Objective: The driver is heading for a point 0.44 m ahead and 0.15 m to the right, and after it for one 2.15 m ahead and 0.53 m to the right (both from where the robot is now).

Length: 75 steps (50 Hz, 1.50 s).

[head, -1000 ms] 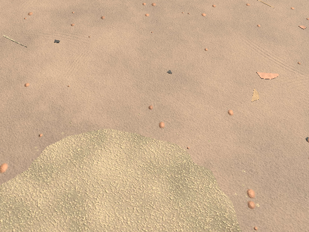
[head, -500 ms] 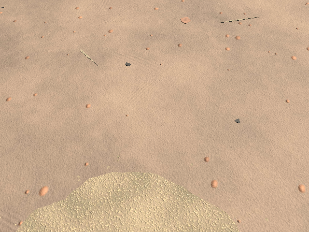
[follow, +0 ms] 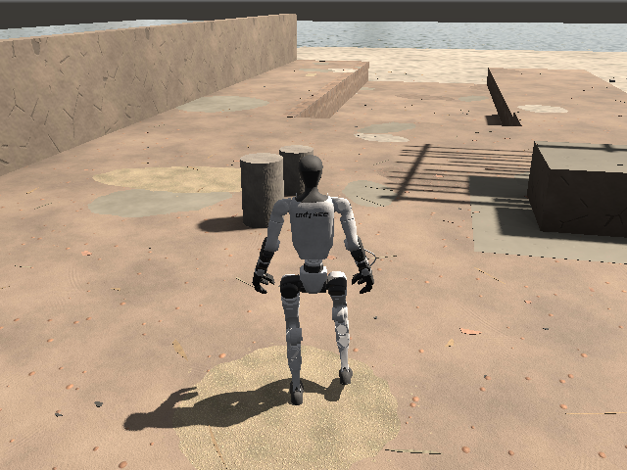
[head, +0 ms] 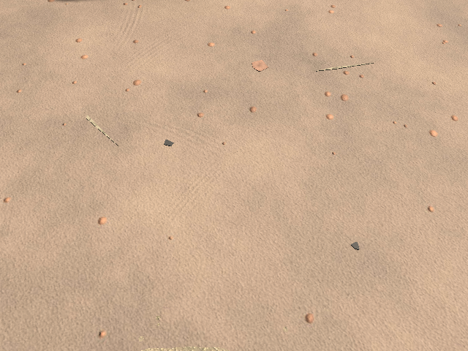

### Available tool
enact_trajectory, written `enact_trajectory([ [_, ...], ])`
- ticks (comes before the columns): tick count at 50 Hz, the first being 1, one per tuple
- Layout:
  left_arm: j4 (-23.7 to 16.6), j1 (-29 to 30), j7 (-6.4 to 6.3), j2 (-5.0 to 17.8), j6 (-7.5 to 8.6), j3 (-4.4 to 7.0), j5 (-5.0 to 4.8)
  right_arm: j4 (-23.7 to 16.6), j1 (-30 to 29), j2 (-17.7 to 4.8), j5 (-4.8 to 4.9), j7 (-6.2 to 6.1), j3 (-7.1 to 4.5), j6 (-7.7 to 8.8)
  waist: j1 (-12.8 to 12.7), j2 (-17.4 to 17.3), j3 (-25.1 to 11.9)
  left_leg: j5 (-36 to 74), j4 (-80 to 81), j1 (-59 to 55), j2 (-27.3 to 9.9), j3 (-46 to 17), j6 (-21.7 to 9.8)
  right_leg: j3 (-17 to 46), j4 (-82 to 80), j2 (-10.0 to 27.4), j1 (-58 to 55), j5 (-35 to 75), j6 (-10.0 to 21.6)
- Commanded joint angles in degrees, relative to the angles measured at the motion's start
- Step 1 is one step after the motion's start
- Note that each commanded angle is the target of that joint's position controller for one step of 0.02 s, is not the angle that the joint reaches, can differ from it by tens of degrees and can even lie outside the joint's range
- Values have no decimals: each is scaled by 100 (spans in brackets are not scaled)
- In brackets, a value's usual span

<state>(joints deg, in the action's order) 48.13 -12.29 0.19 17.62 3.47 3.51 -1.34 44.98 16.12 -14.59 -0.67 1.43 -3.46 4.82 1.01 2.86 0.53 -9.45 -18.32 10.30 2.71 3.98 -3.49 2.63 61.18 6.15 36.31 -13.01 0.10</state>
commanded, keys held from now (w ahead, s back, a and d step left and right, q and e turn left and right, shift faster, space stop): w+e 0.62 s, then w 0.38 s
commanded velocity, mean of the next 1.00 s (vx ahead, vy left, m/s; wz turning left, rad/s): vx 0.50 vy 0.00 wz -0.40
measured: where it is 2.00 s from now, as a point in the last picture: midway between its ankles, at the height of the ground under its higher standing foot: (302, 269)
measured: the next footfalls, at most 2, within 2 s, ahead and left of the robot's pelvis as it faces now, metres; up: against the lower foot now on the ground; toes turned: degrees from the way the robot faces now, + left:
right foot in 0.32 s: +0.33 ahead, -0.17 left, +0.00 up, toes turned -13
left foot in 0.80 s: +0.66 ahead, -0.06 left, +0.00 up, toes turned -26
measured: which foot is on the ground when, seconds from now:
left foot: down 0.00-0.34, up 0.36-0.78, down 0.80-1.00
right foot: up 0.00-0.30, down 0.32-0.82, up 0.84-1.00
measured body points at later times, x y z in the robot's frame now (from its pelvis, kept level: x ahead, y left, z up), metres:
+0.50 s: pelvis +0.27 -0.09 -0.01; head +0.31 -0.11 +0.44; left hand +0.45 +0.15 -0.11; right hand +0.33 -0.39 -0.12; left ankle +0.30 +0.09 -0.66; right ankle +0.29 -0.16 -0.75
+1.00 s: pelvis +0.56 -0.12 +0.00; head +0.59 -0.12 +0.45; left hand +0.79 +0.07 -0.12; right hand +0.52 -0.40 -0.11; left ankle +0.62 -0.04 -0.75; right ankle +0.48 -0.24 -0.67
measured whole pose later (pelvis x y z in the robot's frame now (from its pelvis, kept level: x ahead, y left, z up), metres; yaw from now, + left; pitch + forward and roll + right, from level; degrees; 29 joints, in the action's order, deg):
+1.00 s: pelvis +0.56 -0.12 +0.00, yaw -26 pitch +2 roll +1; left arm 41.4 -14.9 0.0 16.6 3.1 3.2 -0.6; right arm 45.0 16.6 -14.7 -0.3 1.5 -2.9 5.6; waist 1.5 2.4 0.6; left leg -10.0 -22.6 14.2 3.1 1.0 -3.0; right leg 2.8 63.1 2.2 30.0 -18.6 1.3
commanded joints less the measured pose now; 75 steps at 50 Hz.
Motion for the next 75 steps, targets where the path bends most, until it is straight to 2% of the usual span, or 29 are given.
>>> enact_trajectory([
  [1, -272, -92, -15, 242, -28, 79, 13, -260, -247, -740, -44, -69, -190, 184, -142, -634, 37, 1179, 1138, -169, -1611, -817, -891, 437, -446, 128, 479, 906, -67],
  [6, -552, 741, 138, 67, 16, -5, 37, -44, -30, -901, 18, -165, -210, 156, 161, -536, 274, 1289, 1243, -428, -1551, -29, -633, 53, -1929, -43, 263, 2058, 26],
  [11, -1011, 1385, 311, 76, 1, -40, 26, 231, 347, -1045, 122, -210, -274, -36, 347, -512, 462, 1952, 764, -1570, -1892, 240, -507, -262, -2548, -150, 628, 1251, 272],
  [15, -957, 267, 360, 525, -37, 214, 19, 160, 123, -1305, 149, -332, -336, -238, -415, -823, -400, 5224, -1350, -1609, -1745, 675, -165, -937, -2777, -896, -1311, 356, 730],
  [16, -728, -697, 276, 910, -55, 414, 7, 98, 130, -1247, 137, -371, -296, -241, -869, -612, -914, 4601, -2712, -713, -1509, 764, 55, -588, -3033, -898, -2931, 690, 983],
  [17, -658, -1242, 157, 1611, -87, 589, 7, -166, 570, -642, -53, -308, -90, -113, -687, 714, -1598, 865, -4913, 1706, -798, 717, 419, 1952, -3029, 602, -5251, 747, 1843],
  [18, -788, -1231, 169, 1529, -40, 509, -19, -276, 475, -490, -4, -204, 25, 137, -611, 914, -2425, -2449, -6127, 3075, 91, -515, 529, 4572, -4112, 1418, -6200, 45, 2594],
  [19, -780, -1178, 168, 1115, -14, 390, 42, -407, -186, -923, 236, -112, -99, 301, -860, 408, -1920, -2088, -6276, 3690, -302, -1024, 382, 3855, -4298, 1212, -5933, -42, 2211],
  [20, -804, -884, 151, 896, 12, 335, 34, -511, -483, -901, 292, -100, -72, 377, -730, 137, -1226, -1590, -5885, 3753, -551, -923, 270, 3020, -4311, 971, -5116, 221, 1963],
  [22, -991, -173, 123, 555, 12, 217, 69, -448, -497, -940, 64, -180, -142, 327, -233, -214, -492, -1034, -4923, 3003, -920, -857, 333, 2009, -4516, 542, -3447, 1226, 1688],
  [26, -1101, -68, 29, 688, 43, 252, 89, -531, -418, -708, -26, -197, -129, 91, 34, -47, -272, -472, -4022, 2493, -883, -703, 644, 1437, -4856, 229, -2331, 1995, 1729],
  [31, -970, -478, -91, 804, -20, 297, 12, -823, -1510, -469, 14, -143, -14, 126, -383, 156, -94, 1301, -1854, 2045, -477, -632, 759, 1084, -4726, -177, -2020, 1308, 1309],
  [36, -741, -906, -105, 689, -50, 255, 13, -936, -1818, -700, 90, 18, -62, 244, -530, 273, -48, 1284, -1084, 1907, -429, -756, 501, 1624, -4248, 279, -2848, 895, 1181],
  [39, -738, -787, -99, 675, -94, 252, 51, -797, -1175, -879, 62, 6, -166, 302, -136, 418, -184, 706, -728, 1089, -285, -515, 148, 1711, -3559, 238, -3128, 1910, 983],
  [40, -790, -746, -81, 483, -87, 176, 79, -677, -524, -1075, -9, -24, -249, 329, 170, 273, -715, 838, -835, 15, -577, -741, -112, 1459, -2642, -72, -2902, 2236, 814],
  [41, -895, -1054, -93, 221, -58, 67, 174, -594, 342, -1481, -69, -43, -345, 331, 351, -590, -1611, 932, -1028, -1729, -1597, -2021, -635, 976, -917, -610, -1828, 945, 539],
  [42, -877, -1750, -86, 13, 18, -3, -9, -287, 818, -1681, -3, 29, -430, 248, 147, -2360, -2007, -663, -189, -3000, -2498, -4557, -1437, 565, 723, -1240, 35, -1928, 185],
  [43, -811, -1372, -84, 551, 44, 83, -69, -339, 746, -1152, 157, 44, -293, 231, 342, -1538, -1432, -1982, 130, -2727, -2437, -4776, -1264, 903, 1288, -909, 731, -1896, 189],
  [45, -1048, -287, -70, 661, 57, 115, 19, -444, 97, -840, 71, 6, -160, 149, 306, -588, -327, -1220, 308, -1318, -1995, -3302, -944, 489, 1111, -452, 789, -965, 193],
  [48, -1068, -309, -26, 388, 63, 110, 75, -404, -161, -623, 10, -4, -68, 154, -25, -848, -130, 73, 651, -430, -1522, -2360, -896, 301, 300, -88, 185, -435, 135],
  [52, -1188, 75, -41, 107, 37, 14, 147, -237, -84, -893, 63, -63, -123, 143, -40, -714, -13, 2188, 771, -203, -1471, -1543, -1000, 25, -857, -53, 142, 31, -87],
  [59, -1296, 862, 83, 67, 89, -10, 131, 131, 319, -998, 146, -156, -110, -87, 218, -837, -255, 3095, 205, -448, -1259, -819, -601, -154, -2855, -505, -939, 1652, -18],
  [63, -1065, 143, 78, 471, 138, 159, 263, 175, 179, -933, 151, -191, -84, -146, -237, -611, -631, 2782, -1067, -430, -967, -823, -184, -130, -3791, -532, -2394, 2651, 401],
  [64, -1058, -272, 23, 878, 135, 229, 356, 78, 389, -685, -17, -182, 14, -85, -236, 36, -1279, 1415, -2133, 354, -603, -609, 106, 662, -3246, 383, -3768, 5143, 799],
  [65, -1040, -378, -9, 664, 52, 134, 401, 230, 1169, -223, -17, -148, 196, -73, -97, 1061, -2055, -1985, -3596, 1460, -202, -583, 473, 1910, -3122, 1593, -5003, 6165, 1827],
  [66, -961, -504, 26, 272, -31, 35, 265, 323, 1067, -599, 62, -125, 123, -147, -250, 888, -2227, -3166, -4116, 1640, -299, -930, 596, 2247, -3330, 1576, -4783, 5306, 1947],
  [67, -931, -236, 58, 230, -71, 6, 182, 240, 709, -830, 133, -134, 47, -240, -236, 570, -1687, -3055, -4352, 1927, -448, -952, 666, 2045, -3572, 1324, -4285, 4109, 1741],
  [70, -969, 736, 58, 298, -138, -2, 247, 197, 235, -734, 74, -293, 6, -573, 93, 365, -725, -2274, -3574, 1452, -734, -830, 800, 1429, -4289, 818, -2398, 1823, 1266],
  [75, -789, 1006, -27, 233, -216, 3, 255, 475, 419, -434, 5, -343, 56, -643, 231, 477, -732, -560, -1852, -35, -525, -443, 667, 724, -4517, 358, -1465, 158, 1068],
])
